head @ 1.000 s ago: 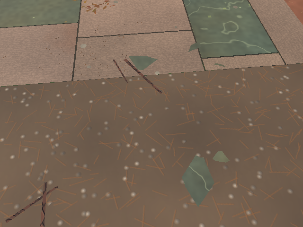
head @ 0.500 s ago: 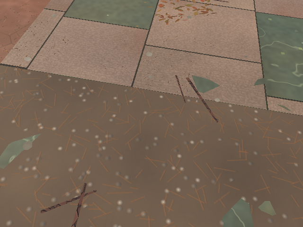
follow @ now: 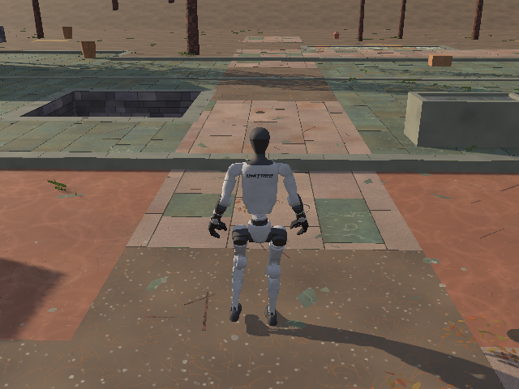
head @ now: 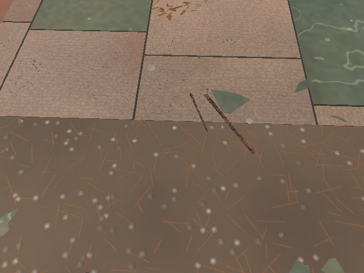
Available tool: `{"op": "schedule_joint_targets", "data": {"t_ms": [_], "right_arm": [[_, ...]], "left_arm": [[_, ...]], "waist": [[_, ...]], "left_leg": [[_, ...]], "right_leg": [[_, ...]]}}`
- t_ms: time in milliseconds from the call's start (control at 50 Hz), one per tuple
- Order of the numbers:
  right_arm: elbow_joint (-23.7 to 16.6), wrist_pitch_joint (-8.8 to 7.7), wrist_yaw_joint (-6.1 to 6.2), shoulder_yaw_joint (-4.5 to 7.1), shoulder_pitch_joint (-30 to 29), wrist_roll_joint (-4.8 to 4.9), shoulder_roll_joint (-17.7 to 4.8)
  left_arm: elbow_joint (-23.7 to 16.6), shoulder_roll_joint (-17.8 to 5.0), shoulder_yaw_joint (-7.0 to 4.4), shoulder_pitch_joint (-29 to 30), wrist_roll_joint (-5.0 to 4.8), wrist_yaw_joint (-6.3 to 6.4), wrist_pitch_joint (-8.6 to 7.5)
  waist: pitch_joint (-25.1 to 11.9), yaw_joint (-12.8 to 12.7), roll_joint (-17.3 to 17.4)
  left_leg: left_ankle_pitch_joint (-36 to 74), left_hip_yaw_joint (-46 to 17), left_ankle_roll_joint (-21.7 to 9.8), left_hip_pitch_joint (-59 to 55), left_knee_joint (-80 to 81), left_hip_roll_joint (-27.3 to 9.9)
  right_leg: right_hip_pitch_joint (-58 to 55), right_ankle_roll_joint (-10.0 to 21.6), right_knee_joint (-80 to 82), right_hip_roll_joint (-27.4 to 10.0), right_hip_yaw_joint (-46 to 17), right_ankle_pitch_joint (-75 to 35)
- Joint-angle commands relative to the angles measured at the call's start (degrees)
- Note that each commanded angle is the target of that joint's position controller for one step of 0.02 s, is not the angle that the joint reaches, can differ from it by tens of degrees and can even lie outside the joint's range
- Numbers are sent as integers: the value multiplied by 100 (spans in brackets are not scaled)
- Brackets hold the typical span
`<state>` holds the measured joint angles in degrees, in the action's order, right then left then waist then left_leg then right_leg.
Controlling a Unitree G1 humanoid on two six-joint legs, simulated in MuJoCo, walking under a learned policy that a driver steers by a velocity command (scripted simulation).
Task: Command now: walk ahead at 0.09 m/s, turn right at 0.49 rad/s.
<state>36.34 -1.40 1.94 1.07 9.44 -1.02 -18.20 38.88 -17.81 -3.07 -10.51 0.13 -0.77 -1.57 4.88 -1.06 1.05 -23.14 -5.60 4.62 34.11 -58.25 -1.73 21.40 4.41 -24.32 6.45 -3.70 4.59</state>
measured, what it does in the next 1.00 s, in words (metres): walks ahead: left foot, then right foot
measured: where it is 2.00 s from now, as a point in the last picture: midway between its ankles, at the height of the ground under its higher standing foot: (221, 159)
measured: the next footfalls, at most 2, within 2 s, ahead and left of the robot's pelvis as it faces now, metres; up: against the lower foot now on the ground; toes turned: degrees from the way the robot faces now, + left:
left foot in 0.18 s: +0.16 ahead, +0.15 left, +0.00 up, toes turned -13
right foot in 0.68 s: +0.20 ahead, -0.17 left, +0.00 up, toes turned -23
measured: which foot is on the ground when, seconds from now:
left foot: up 0.00-0.16, down 0.18-0.68, up 0.70-1.00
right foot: down 0.00-0.18, up 0.20-0.66, down 0.68-1.00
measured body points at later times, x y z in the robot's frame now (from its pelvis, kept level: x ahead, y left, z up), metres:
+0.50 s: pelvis +0.11 +0.04 +0.01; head +0.13 +0.05 +0.46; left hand +0.36 +0.24 -0.08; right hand +0.09 -0.26 -0.08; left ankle +0.12 +0.16 -0.73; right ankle +0.12 -0.13 -0.67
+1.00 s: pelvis +0.29 -0.10 +0.01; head +0.31 -0.11 +0.46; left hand +0.39 +0.16 -0.11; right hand +0.38 -0.39 -0.10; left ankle +0.49 +0.01 -0.67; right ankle +0.17 -0.15 -0.73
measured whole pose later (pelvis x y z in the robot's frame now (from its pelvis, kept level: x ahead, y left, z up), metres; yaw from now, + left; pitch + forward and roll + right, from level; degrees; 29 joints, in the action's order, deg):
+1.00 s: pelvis +0.29 -0.10 +0.01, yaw -13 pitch +1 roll -1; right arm 41.0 -2.4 -1.7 3.6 10.9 1.3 -16.6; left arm 45.8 -14.5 -3.4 -21.1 0.5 0.3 -5.1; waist 1.2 -3.2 2.9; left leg 1.7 -3.0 0.1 40.5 -46.7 -4.0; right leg -2.8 2.2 -12.7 2.2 10.3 16.6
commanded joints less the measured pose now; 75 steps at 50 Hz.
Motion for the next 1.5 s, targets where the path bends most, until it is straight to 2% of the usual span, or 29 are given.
{"op": "schedule_joint_targets", "data": {"t_ms": [20, 80, 160, 180, 200, 220, 260, 300, 420, 580, 620, 660, 680, 700, 720, 740, 780, 820, 920, 1060, 1120, 1160, 1180, 1200, 1220, 1240, 1280, 1360, 1500], "right_arm": [[-96, 58, 74, 144, 799, -4, -442], [-257, 84, 35, 162, 373, 56, -427], [-283, -79, -55, 263, 472, 107, -465], [-258, -112, -43, 333, 638, 80, -627], [-369, -74, 5, 408, 670, -17, -983], [-263, -25, -44, 519, 663, -190, -1316], [-382, -84, -22, 407, 368, -43, -791], [-365, -111, 47, 374, 329, 91, -659], [-111, -231, 40, 441, 919, 33, -693], [269, -267, -164, 575, 1007, 219, -958], [388, -214, -232, 571, 947, 336, -1007], [496, -207, -270, 440, 958, 321, -758], [346, -251, -300, 255, 833, 169, -326], [44, -373, -289, 170, 994, 194, -27], [128, -434, -244, 341, 713, 328, -643], [90, -439, -256, 405, 591, 404, -769], [191, -349, -240, 408, 550, 284, -637], [326, -235, -266, 395, 762, 287, -422], [217, -159, -285, 315, 396, 240, -99], [-341, -204, -593, 187, -882, 249, 71], [-436, -151, -644, 316, -631, 247, -201], [-228, -96, -569, 559, 573, 264, -658], [-50, -32, -452, 718, 1438, 256, -967], [-62, -60, -382, 789, 1354, 258, -1543], [-201, -135, -378, 684, 1541, 231, -1176], [-161, -196, -376, 608, 1329, 184, -894], [-241, -248, -373, 519, 571, 215, -623], [-263, -288, -282, 479, 270, 161, -566], [49, -152, -121, 547, 866, 239, -835]], "left_arm": [[-432, -991, -311, 312, -67, 124, 47], [-433, -970, -316, 296, -104, 191, 220], [-474, -847, -286, 323, -135, 209, 335], [-452, -655, -232, 169, -152, 214, 347], [-439, -202, -104, -181, -64, 182, 339], [-722, -412, -168, -92, -110, 167, 243], [-571, -983, -354, -8, -114, 169, 199], [-451, -778, -333, -126, -68, 155, 248], [-748, -355, -202, 483, -125, 21, 120], [-824, -126, -58, 748, -147, -157, 13], [-759, -210, -86, 522, -159, -176, -44], [-364, -588, -300, -616, -156, -102, -66], [-239, -1022, -424, -1547, -65, -10, -51], [-279, -1671, -519, -1693, 19, 28, -67], [-250, -1157, -410, -1659, 7, 2, -168], [-214, -844, -288, -1372, -15, -11, -225], [-215, -380, -145, -682, -42, -35, -288], [-164, -260, -136, -450, 44, -11, -386], [129, -353, -196, -511, 59, 85, -493], [564, -700, -286, -1007, -62, 197, -319], [575, -967, -351, -962, -83, 273, -166], [519, -1081, -369, -839, -108, 309, -87], [432, -1016, -323, -780, -99, 324, -133], [144, -49, -25, -1468, 120, 188, -271], [48, -426, -37, -1007, -53, 88, -523], [-182, -731, -121, -324, -268, 38, -642], [-203, -636, -97, -170, -92, 94, -703], [-142, -531, -109, -439, 98, 111, -452], [-516, -240, 34, 1056, 3, 49, -459]], "waist": [[-1343, 293, -547], [-1206, 146, -761], [-1114, 272, -1016], [-1211, 296, -828], [-1421, 116, 362], [-965, 28, 1754], [-563, 102, 920], [-499, 162, 737], [-385, 549, 678], [-208, 557, 666], [-161, 289, 605], [-672, -332, 261], [-1432, -751, -628], [-1756, -544, -1966], [-1496, -775, -1091], [-1021, -570, -1070], [-457, -215, -917], [-336, 38, -908], [-121, 68, -479], [240, -296, -316], [-277, 33, -616], [-991, 738, -647], [-1422, 1211, -303], [-1911, 430, 1328], [-2808, 790, 789], [-1930, 890, 407], [-898, 315, -346], [-606, -69, -53], [-486, 532, 303]], "left_leg": [[679, 116, 129, -1023, 597, 144], [930, 70, 107, -1154, 1249, 267], [1229, 96, -129, -1777, 2966, 356], [1368, -97, -315, -2312, 3544, -23], [1035, -1342, -801, -2946, 3921, -1391], [-1, -2966, -1577, -2744, 4520, -2056], [-1185, -2367, -1512, -2578, 4603, -1708], [-788, -1620, -1303, -2775, 4582, -1362], [83, -560, -1423, -3138, 4895, -1352], [747, 287, -1465, -2642, 4858, -1486], [871, 248, -1447, -2446, 4591, -1529], [1996, 574, -1187, -1797, 3291, -1151], [1006, 1018, -794, -841, 1332, -684], [-992, 792, -487, 1045, -512, 131], [-873, -44, -498, 1427, -1312, 9], [-351, -125, -608, 1560, -1354, -188], [605, -61, -557, 1287, -921, -473], [1206, -80, -484, 827, -817, -479], [2257, -71, -364, 860, 412, -309], [2533, 719, -769, 681, 2209, -168], [1717, 1187, -1099, -81, 2217, 316], [1538, 1232, -1440, -1824, 2434, 683], [1702, 541, -1696, -3529, 2743, 411], [1166, -2592, -2792, -5699, 2886, -1224], [323, -4365, -3193, -6042, 3851, -1728], [542, -3544, -2777, -5441, 4126, -1542], [1715, -2318, -2383, -3704, 4225, -1047], [2938, -1456, -2341, -2230, 4567, -672], [1918, -1049, -1752, -1665, 4317, -164]], "right_leg": [[-81, 1019, 515, -1357, -1225, -1673], [24, 799, 507, -1206, -1554, 53], [-312, 483, -64, -1110, -2097, 176], [-109, 224, -425, -866, -1980, 987], [494, -159, -1831, -272, -1179, 2692], [1798, -286, -2826, 120, -442, 3075], [2132, -451, -3780, -459, -434, 2181], [2319, -684, -4245, -626, -230, 1633], [2418, -844, -3527, -919, 52, 852], [806, -459, -1477, -931, 479, 1052], [92, -233, -791, -786, 654, 990], [-1869, 2, -234, -572, 703, 649], [-3281, 287, -29, -1724, -656, 783], [-4084, 1150, 608, -3030, -3068, 1480], [-3586, 1243, 872, -3020, -3161, 1942], [-3155, 1016, 921, -2814, -2380, 1978], [-2303, 724, 1237, -2306, -1285, 1300], [-1828, 549, 1437, -2066, -517, 125], [-1756, 468, 1618, -1930, 608, -1211], [-2560, 279, 1435, -2186, 1309, -2174], [-3032, 152, 361, -2217, 1514, -4903], [-2579, 35, -1434, -2086, 1581, -5416], [-1336, -163, -2984, -1832, 1572, -3998], [1423, -544, -5292, -630, 1192, 2359], [2076, -508, -6053, -336, -220, 2967], [2490, -386, -5836, -666, -382, 2392], [2051, -370, -4723, -1088, -262, 1691], [1264, -738, -3789, -1263, -75, 1273], [509, -943, -1036, -699, 111, -970]]}}
Over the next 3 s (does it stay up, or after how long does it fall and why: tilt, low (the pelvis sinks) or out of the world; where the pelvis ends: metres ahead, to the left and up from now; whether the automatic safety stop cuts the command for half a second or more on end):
stays up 1.16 -0.03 0.00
